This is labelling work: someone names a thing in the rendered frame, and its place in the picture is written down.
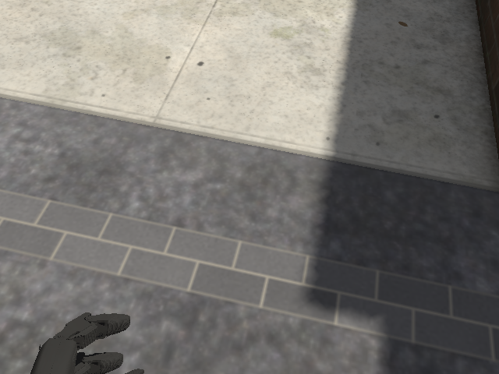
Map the robot left hand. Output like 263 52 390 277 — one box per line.
30 312 144 374

